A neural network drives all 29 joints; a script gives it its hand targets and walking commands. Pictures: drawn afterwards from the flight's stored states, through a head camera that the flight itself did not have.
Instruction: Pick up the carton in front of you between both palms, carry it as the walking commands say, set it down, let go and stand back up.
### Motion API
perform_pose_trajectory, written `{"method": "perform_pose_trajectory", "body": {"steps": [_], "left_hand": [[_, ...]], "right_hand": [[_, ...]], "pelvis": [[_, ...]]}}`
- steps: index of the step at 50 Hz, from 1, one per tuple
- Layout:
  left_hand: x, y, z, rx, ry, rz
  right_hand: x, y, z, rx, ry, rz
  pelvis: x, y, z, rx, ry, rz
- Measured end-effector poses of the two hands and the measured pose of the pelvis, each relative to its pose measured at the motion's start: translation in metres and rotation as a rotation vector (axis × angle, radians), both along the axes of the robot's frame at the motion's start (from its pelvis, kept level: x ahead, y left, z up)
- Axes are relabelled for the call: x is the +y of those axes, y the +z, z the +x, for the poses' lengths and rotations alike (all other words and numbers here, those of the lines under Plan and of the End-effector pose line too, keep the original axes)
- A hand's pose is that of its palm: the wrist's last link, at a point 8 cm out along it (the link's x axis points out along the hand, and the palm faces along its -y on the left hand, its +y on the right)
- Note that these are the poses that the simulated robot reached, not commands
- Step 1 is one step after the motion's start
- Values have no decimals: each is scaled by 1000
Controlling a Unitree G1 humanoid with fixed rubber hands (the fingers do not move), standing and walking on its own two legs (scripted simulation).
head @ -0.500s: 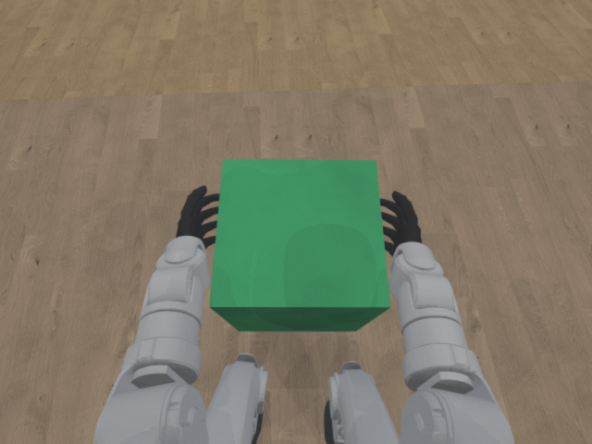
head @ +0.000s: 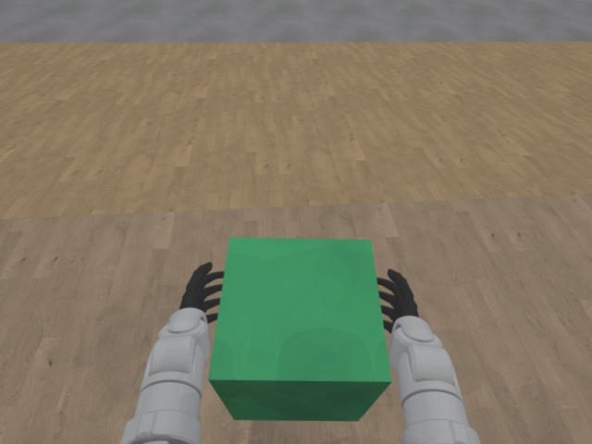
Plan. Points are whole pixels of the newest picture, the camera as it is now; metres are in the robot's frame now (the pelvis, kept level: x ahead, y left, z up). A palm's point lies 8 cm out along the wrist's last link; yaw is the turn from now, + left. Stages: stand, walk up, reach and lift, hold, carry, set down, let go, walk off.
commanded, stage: reach and lift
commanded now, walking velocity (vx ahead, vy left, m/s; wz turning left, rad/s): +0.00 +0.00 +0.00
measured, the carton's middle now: (298, 335) +0.31 +0.01 -0.07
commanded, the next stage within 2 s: hold in 1.18 s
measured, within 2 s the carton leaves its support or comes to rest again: neither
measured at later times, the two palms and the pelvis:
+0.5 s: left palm (185, 306) +0.29 +0.15 +0.05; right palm (418, 316) +0.29 -0.15 +0.05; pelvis -0.01 +0.00 +0.02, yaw +0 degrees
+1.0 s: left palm (185, 296) +0.30 +0.15 +0.06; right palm (420, 306) +0.30 -0.15 +0.06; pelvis +0.01 +0.00 +0.03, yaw +0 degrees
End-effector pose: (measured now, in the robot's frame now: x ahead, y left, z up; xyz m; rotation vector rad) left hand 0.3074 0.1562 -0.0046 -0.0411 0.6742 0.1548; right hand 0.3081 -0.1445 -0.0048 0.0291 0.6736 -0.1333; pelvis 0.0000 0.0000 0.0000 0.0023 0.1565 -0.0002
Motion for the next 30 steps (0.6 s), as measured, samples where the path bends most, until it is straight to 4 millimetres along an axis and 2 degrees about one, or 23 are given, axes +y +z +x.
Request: {"method": "perform_pose_trajectory", "body": {"steps": [7, 11, 22, 30], "left_hand": [[-3, 40, -10, -25, -9, 9], [-4, 53, -13, -20, -26, 22], [-2, 54, -19, 4, -25, 20], [-2, 59, -14, -8, -25, 17]], "right_hand": [[-3, 40, -10, -24, 8, -9], [-4, 53, -15, -19, 12, -19], [-3, 54, -20, 5, 14, -16], [-2, 59, -16, -6, 14, -17]], "pelvis": [[1, 19, 4, -129, 0, -1], [1, 23, 2, -188, -1, -1], [3, 23, -13, -239, -2, -2], [3, 25, -12, -240, -2, -2]]}}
